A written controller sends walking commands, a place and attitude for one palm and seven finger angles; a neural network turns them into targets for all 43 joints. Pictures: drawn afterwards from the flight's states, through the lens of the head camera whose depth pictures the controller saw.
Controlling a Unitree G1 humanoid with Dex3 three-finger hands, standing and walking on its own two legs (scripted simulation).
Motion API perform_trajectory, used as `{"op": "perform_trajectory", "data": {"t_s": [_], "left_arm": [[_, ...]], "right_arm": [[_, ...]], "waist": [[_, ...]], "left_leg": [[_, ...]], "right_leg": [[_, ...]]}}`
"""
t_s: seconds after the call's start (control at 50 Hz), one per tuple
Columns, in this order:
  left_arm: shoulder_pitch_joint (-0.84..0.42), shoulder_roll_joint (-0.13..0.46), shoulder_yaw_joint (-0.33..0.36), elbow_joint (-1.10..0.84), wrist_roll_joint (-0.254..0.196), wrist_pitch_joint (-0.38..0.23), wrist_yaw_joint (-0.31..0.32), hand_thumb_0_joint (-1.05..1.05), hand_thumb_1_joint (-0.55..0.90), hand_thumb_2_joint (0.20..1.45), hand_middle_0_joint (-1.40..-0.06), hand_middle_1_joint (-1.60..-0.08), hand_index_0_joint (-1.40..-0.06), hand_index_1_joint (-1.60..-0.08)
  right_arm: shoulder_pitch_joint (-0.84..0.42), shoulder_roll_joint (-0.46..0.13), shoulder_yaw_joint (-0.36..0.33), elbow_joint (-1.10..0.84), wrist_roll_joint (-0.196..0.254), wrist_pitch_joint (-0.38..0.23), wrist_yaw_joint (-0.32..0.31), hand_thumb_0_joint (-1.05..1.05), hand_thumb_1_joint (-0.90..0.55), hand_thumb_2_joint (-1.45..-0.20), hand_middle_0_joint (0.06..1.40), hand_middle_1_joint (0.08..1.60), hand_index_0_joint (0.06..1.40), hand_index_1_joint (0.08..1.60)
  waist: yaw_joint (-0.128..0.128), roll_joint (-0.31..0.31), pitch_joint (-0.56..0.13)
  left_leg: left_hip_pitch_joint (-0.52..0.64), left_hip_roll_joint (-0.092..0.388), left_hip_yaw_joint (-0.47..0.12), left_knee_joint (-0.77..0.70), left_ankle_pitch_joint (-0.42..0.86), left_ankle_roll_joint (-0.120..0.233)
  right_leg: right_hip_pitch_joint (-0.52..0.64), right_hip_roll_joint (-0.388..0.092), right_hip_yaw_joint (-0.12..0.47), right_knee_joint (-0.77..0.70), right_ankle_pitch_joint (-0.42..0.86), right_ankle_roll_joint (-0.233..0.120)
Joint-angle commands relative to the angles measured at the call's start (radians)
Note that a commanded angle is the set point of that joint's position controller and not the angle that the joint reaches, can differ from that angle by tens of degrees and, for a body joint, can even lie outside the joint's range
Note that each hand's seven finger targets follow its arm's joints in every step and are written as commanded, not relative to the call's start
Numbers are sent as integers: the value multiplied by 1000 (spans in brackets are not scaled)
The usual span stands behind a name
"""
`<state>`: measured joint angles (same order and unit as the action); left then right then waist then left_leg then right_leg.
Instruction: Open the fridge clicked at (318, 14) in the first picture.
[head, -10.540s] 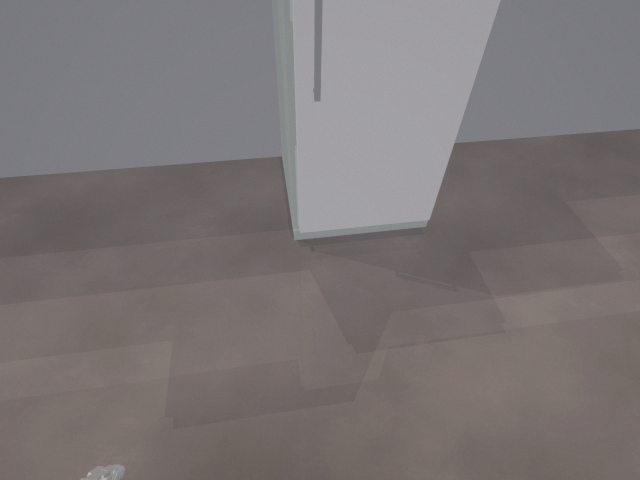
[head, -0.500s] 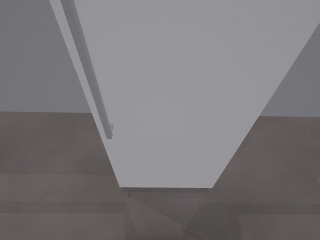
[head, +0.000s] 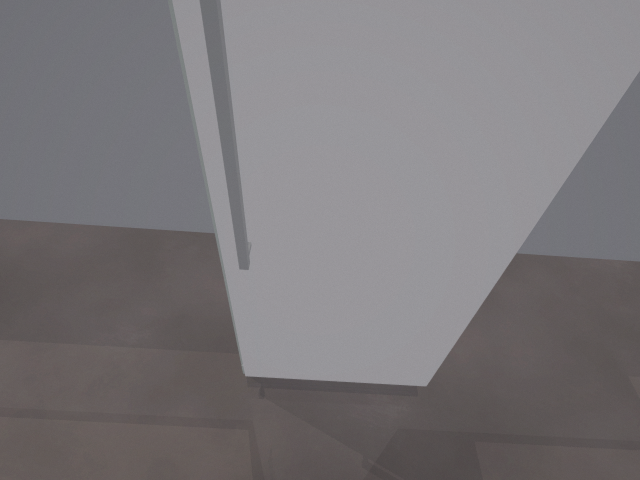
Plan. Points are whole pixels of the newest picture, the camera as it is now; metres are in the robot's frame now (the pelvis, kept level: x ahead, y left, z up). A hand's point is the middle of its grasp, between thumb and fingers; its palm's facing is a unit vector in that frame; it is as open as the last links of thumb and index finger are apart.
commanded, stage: come to a stop and stand still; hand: left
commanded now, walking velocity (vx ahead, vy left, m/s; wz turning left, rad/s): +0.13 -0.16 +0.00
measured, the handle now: (233, 150) +0.49 +0.17 +0.16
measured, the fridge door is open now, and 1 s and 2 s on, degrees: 0 0 0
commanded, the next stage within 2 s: look again from close up in 0.76 s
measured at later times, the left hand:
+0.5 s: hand out of the picture +0.03 +0.15 -0.18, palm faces -0.01 -0.98 -0.22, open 7.3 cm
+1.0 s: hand out of the picture +0.03 +0.15 -0.17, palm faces -0.01 -0.98 -0.22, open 7.4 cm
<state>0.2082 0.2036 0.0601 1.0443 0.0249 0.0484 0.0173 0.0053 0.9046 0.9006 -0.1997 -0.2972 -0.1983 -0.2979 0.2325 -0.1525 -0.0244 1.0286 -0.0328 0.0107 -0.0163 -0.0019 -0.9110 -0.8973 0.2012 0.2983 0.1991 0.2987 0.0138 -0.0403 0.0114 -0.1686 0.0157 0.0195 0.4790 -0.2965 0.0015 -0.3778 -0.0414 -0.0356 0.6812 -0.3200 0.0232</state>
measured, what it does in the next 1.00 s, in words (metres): steps on the spot: right foot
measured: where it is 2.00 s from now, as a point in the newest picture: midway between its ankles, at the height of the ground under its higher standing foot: outside the picture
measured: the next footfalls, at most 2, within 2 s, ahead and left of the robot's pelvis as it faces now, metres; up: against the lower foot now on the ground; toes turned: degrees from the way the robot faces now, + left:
right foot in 0.22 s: +0.02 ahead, -0.12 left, +0.00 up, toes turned -4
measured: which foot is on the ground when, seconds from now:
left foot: down 0.00-1.00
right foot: up 0.00-0.20, down 0.22-1.00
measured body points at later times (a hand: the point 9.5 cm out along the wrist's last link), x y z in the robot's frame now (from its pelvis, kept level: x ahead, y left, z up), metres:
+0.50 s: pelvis +0.02 -0.02 -0.01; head +0.03 -0.03 +0.44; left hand +0.03 +0.21 -0.16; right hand +0.01 -0.23 -0.17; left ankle -0.02 +0.10 -0.74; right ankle -0.02 -0.12 -0.74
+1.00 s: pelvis +0.01 -0.02 +0.00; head +0.02 -0.03 +0.45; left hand +0.03 +0.20 -0.15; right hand +0.01 -0.24 -0.16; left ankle -0.02 +0.10 -0.74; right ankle -0.02 -0.12 -0.74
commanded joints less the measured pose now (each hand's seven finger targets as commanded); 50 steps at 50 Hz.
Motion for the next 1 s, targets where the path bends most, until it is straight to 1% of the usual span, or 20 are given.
{"op": "perform_trajectory", "data": {"t_s": [0.0,0.04,0.08,0.12,0.14,0.16,0.18,0.2,0.22,0.26,0.28,0.3,0.34,0.36,0.38,0.42,0.46,0.52,0.56,0.98], "left_arm": [[35,34,-1,-31,3,-30,-19,0,900,900,-200,-300,-200,-300],[7,30,-9,-35,0,-43,-23,0,900,900,-200,-300,-200,-300],[-19,16,-19,-40,-8,-51,-20,0,900,900,-200,-300,-200,-300],[30,5,-24,-11,-15,-54,-16,0,900,900,-200,-300,-200,-300],[67,12,-24,7,-18,-59,-13,0,900,900,-200,-300,-200,-300],[119,27,-23,35,-19,-67,-6,0,900,900,-200,-300,-200,-300],[233,76,-25,89,-4,-79,49,0,900,900,-200,-300,-200,-300],[164,113,-44,44,-5,-87,35,0,900,900,-200,-300,-200,-300],[144,99,-40,19,-2,-92,29,0,900,900,-200,-300,-200,-300],[109,75,-31,4,-4,-111,36,0,900,900,-200,-300,-200,-300],[108,63,-36,9,-7,-115,37,0,900,900,-200,-300,-200,-300],[115,59,-40,16,-12,-117,36,0,900,900,-200,-300,-200,-300],[131,37,-46,24,-17,-110,35,0,900,900,-200,-300,-200,-300],[132,36,-47,27,-17,-102,35,0,900,900,-200,-300,-200,-300],[138,36,-47,34,-17,-98,36,0,900,900,-200,-300,-200,-300],[141,34,-52,42,-16,-92,33,0,900,900,-200,-300,-200,-300],[142,40,-52,45,-16,-95,31,0,900,900,-200,-300,-200,-300],[124,44,-51,36,-16,-87,30,0,900,900,-200,-300,-200,-300],[126,50,-48,31,-15,-88,30,0,900,900,-200,-300,-200,-300],[109,84,-40,28,-13,-86,23,0,900,900,-200,-300,-200,-300]], "right_arm": [[8,-155,-26,-35,6,-29,-21,0,-900,-900,200,300,200,300],[69,-146,-30,-10,7,-35,-23,0,-900,-900,200,300,200,300],[116,-155,-32,14,3,-34,-27,0,-900,-900,200,300,200,300],[114,-158,-31,32,8,-31,-29,0,-900,-900,200,300,200,300],[111,-148,-28,39,15,-32,-31,0,-900,-900,200,300,200,300],[117,-129,-25,46,22,-35,-30,0,-900,-900,200,300,200,300],[-22,-141,-19,-20,38,-49,-18,0,-900,-900,200,300,200,300],[41,-65,-5,-54,23,-26,-4,0,-900,-900,200,300,200,300],[73,-64,-3,-34,15,-14,10,0,-900,-900,200,300,200,300],[109,-48,2,-28,11,-24,11,0,-900,-900,200,300,200,300],[123,-32,10,-21,16,-34,4,0,-900,-900,200,300,200,300],[151,-30,15,-3,19,-44,0,0,-900,-900,200,300,200,300],[176,-70,13,23,17,-58,-13,0,-900,-900,200,300,200,300],[157,-78,15,24,18,-56,-19,0,-900,-900,200,300,200,300],[147,-74,16,23,19,-51,-25,0,-900,-900,200,300,200,300],[132,-68,19,22,21,-43,-27,0,-900,-900,200,300,200,300],[140,-63,21,33,20,-43,-25,0,-900,-900,200,300,200,300],[135,-66,21,46,19,-40,-24,0,-900,-900,200,300,200,300],[134,-69,23,55,18,-44,-23,0,-900,-900,200,300,200,300],[99,-101,21,71,20,-44,-23,0,-900,-900,200,300,200,300]], "waist": [[-3,186,118],[-34,165,81],[-57,192,31],[-37,194,1],[-20,175,-9],[-7,145,-44],[53,33,46],[-21,-98,66],[-25,-117,20],[-49,-58,-43],[-55,-34,-61],[-57,11,-95],[-37,106,-93],[-27,160,-56],[-22,146,-18],[-21,52,42],[-25,18,36],[-24,23,67],[-21,47,50],[-14,37,40]], "left_leg": [[-62,228,-232,-348,-132,120],[75,235,-209,-295,78,136],[142,253,-207,-225,321,153],[130,223,-171,-156,475,132],[111,196,-145,-103,532,106],[69,162,-106,-52,491,65],[-59,123,-11,132,263,2],[-126,32,10,152,-132,-6],[-130,21,15,233,-132,-2],[-140,35,7,215,-95,4],[-93,36,10,113,-61,2],[-31,38,-4,10,62,2],[13,111,-54,11,426,32],[8,113,-54,16,489,36],[-4,113,-53,11,469,37],[-36,99,-49,-12,310,31],[-31,85,-43,-30,254,25],[-36,84,-47,-70,186,26],[-22,85,-47,-76,225,28],[1,84,-45,-105,201,25]], "right_leg": [[-86,12,25,167,-46,3],[-122,2,13,97,-66,7],[-61,3,1,-9,-122,7],[52,19,-22,-149,-44,4],[134,20,-22,-284,74,0],[247,-12,6,-363,216,-8],[192,-107,136,-373,498,-18],[120,-175,207,-441,80,-77],[103,-148,233,-469,-110,-127],[197,-155,186,-357,301,-167],[226,-147,160,-299,463,-166],[255,-127,137,-235,548,-142],[247,-58,75,-161,505,-89],[232,-51,70,-156,445,-81],[213,-47,71,-171,405,-81],[192,-56,86,-212,388,-81],[211,-68,94,-219,445,-82],[192,-61,99,-242,329,-81],[211,-62,95,-239,346,-80],[224,-76,109,-284,337,-83]]}}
